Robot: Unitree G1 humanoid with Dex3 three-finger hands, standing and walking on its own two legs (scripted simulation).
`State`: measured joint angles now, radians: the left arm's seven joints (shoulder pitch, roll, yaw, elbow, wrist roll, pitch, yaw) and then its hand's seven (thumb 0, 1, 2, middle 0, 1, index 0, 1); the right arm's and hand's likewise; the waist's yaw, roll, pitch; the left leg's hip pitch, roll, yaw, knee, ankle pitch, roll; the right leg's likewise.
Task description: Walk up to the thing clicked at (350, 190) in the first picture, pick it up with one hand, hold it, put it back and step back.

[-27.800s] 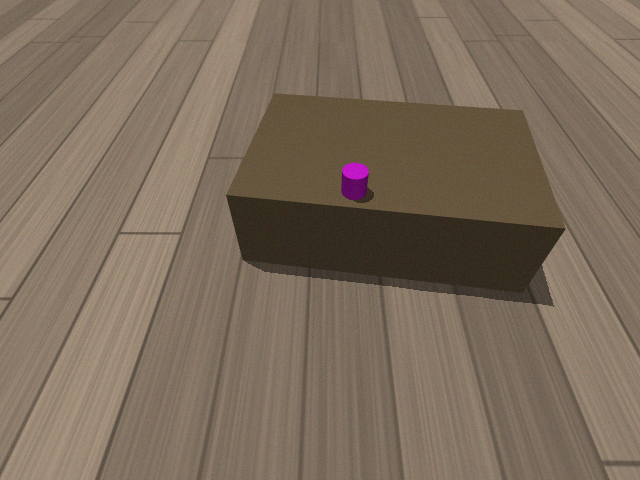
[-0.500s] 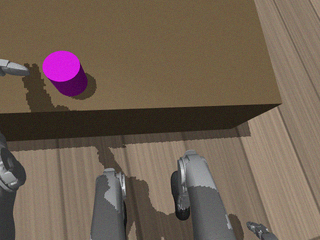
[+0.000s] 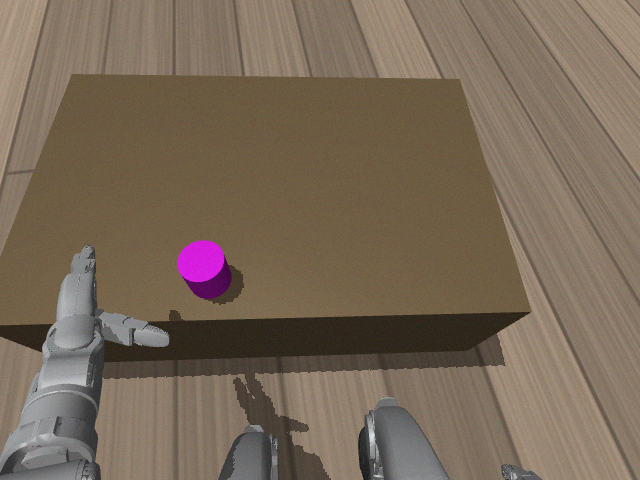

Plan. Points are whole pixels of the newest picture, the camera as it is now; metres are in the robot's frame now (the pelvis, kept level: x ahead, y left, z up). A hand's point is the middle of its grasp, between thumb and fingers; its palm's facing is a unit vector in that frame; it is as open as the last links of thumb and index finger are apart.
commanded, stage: home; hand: left
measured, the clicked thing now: (205, 270) +0.50 +0.20 -0.27
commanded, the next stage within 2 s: none
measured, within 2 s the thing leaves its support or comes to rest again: neither
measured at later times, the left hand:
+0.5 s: hand (172, 438) +0.19 +0.16 -0.02, palm faces +0.14 -0.96 -0.26, open 17.4 cm
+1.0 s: hand (159, 466) +0.17 +0.18 -0.04, palm faces +0.01 -0.94 -0.34, open 17.5 cm
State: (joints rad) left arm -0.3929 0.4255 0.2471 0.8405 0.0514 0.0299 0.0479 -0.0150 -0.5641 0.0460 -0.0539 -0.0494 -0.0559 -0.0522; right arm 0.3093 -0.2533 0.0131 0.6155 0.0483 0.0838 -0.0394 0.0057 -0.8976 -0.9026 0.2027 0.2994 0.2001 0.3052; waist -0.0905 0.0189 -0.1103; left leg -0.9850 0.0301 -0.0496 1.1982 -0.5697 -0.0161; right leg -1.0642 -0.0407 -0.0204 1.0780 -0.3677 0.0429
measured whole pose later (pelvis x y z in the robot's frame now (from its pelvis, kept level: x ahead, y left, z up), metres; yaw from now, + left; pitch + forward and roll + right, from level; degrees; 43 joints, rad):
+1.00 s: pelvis +0.03 -0.02 +0.06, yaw +2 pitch +2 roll +0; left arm 0.29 0.25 -0.01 0.47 0.06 0.08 0.05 -0.01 -0.55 0.05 -0.05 -0.05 -0.06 -0.05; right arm 0.22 -0.25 -0.01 0.72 -0.06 0.00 -0.06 0.01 -0.90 -0.90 0.20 0.30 0.20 0.30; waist 0.00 0.01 -0.03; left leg -0.38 0.02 -0.04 0.81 -0.47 -0.04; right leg -0.50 -0.05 -0.03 0.81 -0.34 0.01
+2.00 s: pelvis +0.03 -0.03 +0.10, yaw +3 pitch -4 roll +0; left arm 0.13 0.32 0.01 1.15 0.03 0.01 0.01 -0.01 -0.58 0.03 -0.05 -0.05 -0.05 -0.05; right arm 0.22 -0.34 -0.01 1.06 -0.02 0.03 -0.02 0.01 -0.90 -0.90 0.20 0.30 0.20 0.30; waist 0.02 0.04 0.05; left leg -0.08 0.03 -0.07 0.40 -0.26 -0.06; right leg -0.19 -0.04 -0.08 0.42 -0.17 0.01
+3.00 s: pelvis +0.04 -0.04 +0.10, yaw +3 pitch -3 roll +0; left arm 0.08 0.33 0.03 1.17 0.02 0.00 0.00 0.00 0.48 0.80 -0.20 -0.29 -0.20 -0.29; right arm 0.15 -0.35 0.00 1.09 -0.02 0.02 -0.02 0.00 -0.90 -0.90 0.20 0.30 0.20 0.30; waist 0.02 0.04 0.05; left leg -0.05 0.05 -0.07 0.34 -0.25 -0.06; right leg -0.17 -0.03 -0.08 0.39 -0.18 0.00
